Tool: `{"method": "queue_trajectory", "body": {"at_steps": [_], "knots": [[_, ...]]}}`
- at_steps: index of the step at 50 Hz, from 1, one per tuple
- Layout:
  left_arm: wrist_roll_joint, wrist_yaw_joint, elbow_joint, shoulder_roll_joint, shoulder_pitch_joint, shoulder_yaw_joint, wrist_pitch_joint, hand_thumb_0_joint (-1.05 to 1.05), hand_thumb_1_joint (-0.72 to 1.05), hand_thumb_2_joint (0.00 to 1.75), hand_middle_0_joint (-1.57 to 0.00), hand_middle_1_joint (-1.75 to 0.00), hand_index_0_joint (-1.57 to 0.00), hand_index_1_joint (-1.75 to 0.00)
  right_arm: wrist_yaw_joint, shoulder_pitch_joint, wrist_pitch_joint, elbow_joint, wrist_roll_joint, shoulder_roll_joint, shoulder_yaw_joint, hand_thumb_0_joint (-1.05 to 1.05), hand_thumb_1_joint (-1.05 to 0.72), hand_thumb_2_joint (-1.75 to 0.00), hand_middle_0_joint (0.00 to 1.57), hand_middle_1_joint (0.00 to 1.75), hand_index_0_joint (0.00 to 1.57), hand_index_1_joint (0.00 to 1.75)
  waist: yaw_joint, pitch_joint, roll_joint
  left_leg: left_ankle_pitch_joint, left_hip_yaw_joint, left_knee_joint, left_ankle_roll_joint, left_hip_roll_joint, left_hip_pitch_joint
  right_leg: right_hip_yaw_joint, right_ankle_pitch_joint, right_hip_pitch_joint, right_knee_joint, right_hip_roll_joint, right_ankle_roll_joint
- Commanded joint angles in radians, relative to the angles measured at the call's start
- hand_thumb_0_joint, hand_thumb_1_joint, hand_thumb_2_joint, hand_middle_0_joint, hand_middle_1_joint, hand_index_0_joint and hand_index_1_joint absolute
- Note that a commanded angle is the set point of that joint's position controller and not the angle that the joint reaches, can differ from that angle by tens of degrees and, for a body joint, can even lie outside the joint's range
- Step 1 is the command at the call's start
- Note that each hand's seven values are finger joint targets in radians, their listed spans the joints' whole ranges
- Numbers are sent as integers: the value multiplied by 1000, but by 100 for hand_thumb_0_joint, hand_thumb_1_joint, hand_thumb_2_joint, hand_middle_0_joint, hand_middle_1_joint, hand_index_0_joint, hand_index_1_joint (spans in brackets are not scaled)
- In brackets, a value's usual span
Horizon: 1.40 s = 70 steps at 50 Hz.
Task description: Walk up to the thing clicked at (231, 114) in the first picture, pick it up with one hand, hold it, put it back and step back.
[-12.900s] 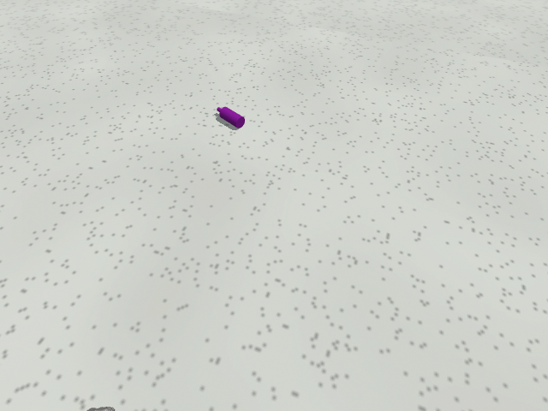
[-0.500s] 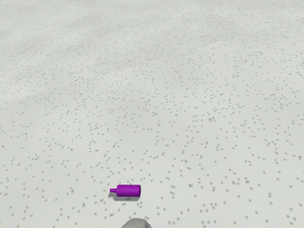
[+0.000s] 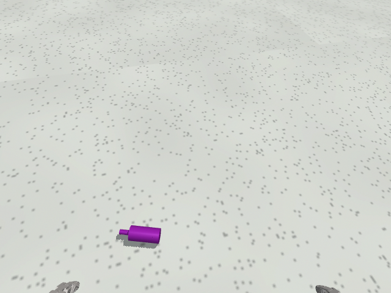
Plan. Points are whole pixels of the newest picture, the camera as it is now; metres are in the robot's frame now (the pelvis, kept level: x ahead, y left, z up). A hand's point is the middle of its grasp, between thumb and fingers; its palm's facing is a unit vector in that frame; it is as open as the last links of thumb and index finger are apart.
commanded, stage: stand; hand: left
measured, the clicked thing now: (139, 233) +0.45 +0.24 -0.73
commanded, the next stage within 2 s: none
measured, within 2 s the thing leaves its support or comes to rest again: neither
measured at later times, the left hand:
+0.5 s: hand out of the picture +0.07 +0.24 -0.14, palm faces -0.04 -0.93 -0.36, open 7.4 cm
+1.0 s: hand out of the picture +0.09 +0.24 -0.14, palm faces -0.05 -0.94 -0.34, open 7.4 cm
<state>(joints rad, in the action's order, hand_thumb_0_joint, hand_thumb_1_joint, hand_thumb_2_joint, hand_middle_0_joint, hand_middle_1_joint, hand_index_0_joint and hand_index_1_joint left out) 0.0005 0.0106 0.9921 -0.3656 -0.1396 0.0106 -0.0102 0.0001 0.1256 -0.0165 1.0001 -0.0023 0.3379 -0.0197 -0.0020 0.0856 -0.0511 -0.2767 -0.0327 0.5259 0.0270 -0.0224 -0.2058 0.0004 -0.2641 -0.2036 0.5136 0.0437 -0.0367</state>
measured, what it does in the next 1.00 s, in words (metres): stands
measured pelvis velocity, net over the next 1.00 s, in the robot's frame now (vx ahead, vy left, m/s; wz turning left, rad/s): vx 0.00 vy -0.01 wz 0.00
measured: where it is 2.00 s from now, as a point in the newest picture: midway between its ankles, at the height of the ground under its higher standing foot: outside the picture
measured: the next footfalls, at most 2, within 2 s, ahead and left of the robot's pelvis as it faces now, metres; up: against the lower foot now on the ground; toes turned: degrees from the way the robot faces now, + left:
none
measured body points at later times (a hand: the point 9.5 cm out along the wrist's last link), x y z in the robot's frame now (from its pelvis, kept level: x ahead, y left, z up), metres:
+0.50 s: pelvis -0.01 -0.02 +0.01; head +0.01 -0.02 +0.46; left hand +0.07 +0.29 -0.12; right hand +0.08 -0.32 -0.12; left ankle +0.01 +0.14 -0.73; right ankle +0.01 -0.15 -0.74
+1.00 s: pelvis +0.00 -0.01 +0.01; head +0.02 -0.01 +0.46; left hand +0.10 +0.29 -0.12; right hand +0.08 -0.31 -0.12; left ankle +0.01 +0.14 -0.73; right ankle +0.01 -0.15 -0.74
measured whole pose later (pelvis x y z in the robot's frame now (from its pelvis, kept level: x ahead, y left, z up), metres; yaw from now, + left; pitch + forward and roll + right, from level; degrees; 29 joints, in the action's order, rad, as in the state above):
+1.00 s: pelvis +0.00 -0.01 +0.01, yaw +0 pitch -1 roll +0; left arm 0.01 0.01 1.13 -0.36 -0.08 0.01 -0.01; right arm 0.01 0.08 0.00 1.15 -0.01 0.34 0.00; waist 0.01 0.06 0.00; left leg -0.18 -0.03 0.33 0.05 -0.04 -0.13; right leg 0.01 -0.18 -0.14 0.34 0.03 -0.02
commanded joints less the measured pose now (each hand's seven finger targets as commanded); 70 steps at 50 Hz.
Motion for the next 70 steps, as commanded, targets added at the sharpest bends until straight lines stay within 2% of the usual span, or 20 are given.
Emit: {"method": "queue_trajectory", "body": {"at_steps": [1,6,9,10,13,14,20,22,26,30,32,38,44,47,49,55,59,60,66,70], "knots": [[1,-13,-18,-201,26,-44,-21,0,90,90,-20,-30,-20,-30,-13,-49,-20,-25,-1,254,-50,0,-90,-90,20,30,20,30,-6,-125,149,333,-100,-143,-53,-116,48,-56,253,90,-80,61,60],[4,-14,29,-204,55,-42,-27,0,90,90,-20,-30,-20,-30,-9,-84,-16,4,6,234,-42,0,-90,-90,20,30,20,30,8,-105,66,308,-73,-159,-42,-105,90,-70,284,78,-141,77,63],[1,-13,41,-199,69,-43,-31,0,90,90,-20,-30,-20,-30,-4,-103,-14,19,4,235,-40,0,-90,-90,20,30,20,30,7,-103,58,248,-63,-188,-39,-100,98,-76,239,76,-178,77,52],[5,-14,46,-200,71,-42,-32,0,90,90,-20,-30,-20,-30,-2,-115,-14,21,3,228,-40,0,-90,-90,20,30,20,30,6,-112,40,277,-66,-186,-38,-105,121,-72,267,73,-178,82,57],[4,-16,57,-204,87,-44,-36,0,90,90,-20,-30,-20,-30,2,-128,-11,31,1,224,-37,0,-90,-90,20,30,20,30,9,-121,24,266,-60,-196,-35,-101,120,-70,274,88,-201,84,51],[4,-17,59,-206,89,-46,-37,0,90,90,-20,-30,-20,-30,4,-128,-9,37,0,227,-36,0,-90,-90,20,30,20,30,7,-121,23,226,-56,-202,-34,-97,116,-78,238,89,-215,88,48],[5,-17,75,-220,108,-50,-35,0,90,90,-20,-30,-20,-30,8,-130,-8,64,-3,220,-31,0,-90,-90,20,30,20,30,7,-120,24,158,-52,-227,-29,-94,117,-90,150,76,-246,91,50],[7,-17,82,-230,105,-54,-32,0,90,90,-20,-30,-20,-30,10,-127,-4,73,-5,218,-31,0,-90,-90,20,30,20,30,2,-98,12,116,-52,-232,-29,-88,90,-96,35,58,-273,89,48],[8,-16,87,-233,97,-54,-28,0,90,90,-20,-30,-20,-30,11,-106,-4,85,-7,216,-31,0,-90,-90,20,30,20,30,2,-89,19,105,-50,-233,-29,-84,83,-104,-32,39,-293,89,51],[5,-15,85,-218,91,-53,-30,0,90,90,-20,-30,-20,-30,6,-105,-11,90,-10,230,-33,0,-90,-90,20,30,20,30,-6,-134,67,184,-60,-240,-30,-102,78,-81,145,104,-232,86,55],[4,-14,88,-221,90,-54,-29,0,90,90,-20,-30,-20,-30,3,-90,-12,94,-8,228,-30,0,-90,-90,20,30,20,30,-1,-154,77,223,-55,-244,-29,-105,89,-78,195,116,-216,84,55],[3,-13,91,-215,86,-50,-23,0,90,90,-20,-30,-20,-30,-2,-73,-12,101,-6,225,-25,0,-90,-90,20,30,20,30,3,-137,72,245,-55,-247,-25,-107,87,-69,207,107,-208,81,55],[7,-13,94,-203,83,-48,-18,0,90,90,-20,-30,-20,-30,-3,-76,-7,99,-6,236,-26,0,-90,-90,20,30,20,30,2,-105,77,150,-56,-257,-30,-103,66,-73,117,77,-229,77,49],[7,-14,91,-211,81,-48,-25,0,90,90,-20,-30,-20,-30,0,-66,-8,96,-6,228,-24,0,-90,-90,20,30,20,30,4,-112,34,203,-57,-246,-30,-104,79,-77,168,86,-230,85,51],[6,-14,88,-207,81,-48,-24,0,90,90,-20,-30,-20,-30,-1,-70,-8,94,-6,233,-26,0,-90,-90,20,30,20,30,4,-119,53,201,-55,-244,-30,-103,84,-76,166,87,-230,83,50],[5,-15,83,-208,85,-50,-24,0,90,90,-20,-30,-20,-30,-2,-80,-12,87,-5,231,-24,0,-90,-90,20,30,20,30,4,-152,55,284,-50,-235,-30,-111,112,-66,263,117,-208,86,54],[6,-15,85,-209,78,-50,-23,0,90,90,-20,-30,-20,-30,-3,-79,-10,85,-5,224,-20,0,-90,-90,20,30,20,30,6,-140,48,282,-48,-238,-27,-108,119,-63,256,99,-212,84,49],[4,-15,85,-209,77,-51,-22,0,90,90,-20,-30,-20,-30,-4,-77,-9,87,-5,231,-22,0,-90,-90,20,30,20,30,5,-137,61,252,-47,-240,-28,-107,115,-67,230,98,-220,85,49],[6,-18,86,-207,65,-49,-25,0,90,90,-20,-30,-20,-30,-5,-78,-7,85,-2,231,-23,0,-90,-90,20,30,20,30,4,-150,51,326,-46,-225,-29,-112,132,-59,317,120,-207,86,49],[6,-17,84,-208,71,-51,-22,0,90,90,-20,-30,-20,-30,-5,-75,-5,81,-3,230,-21,0,-90,-90,20,30,20,30,7,-143,61,274,-41,-234,-30,-107,121,-64,267,117,-216,87,51]]}}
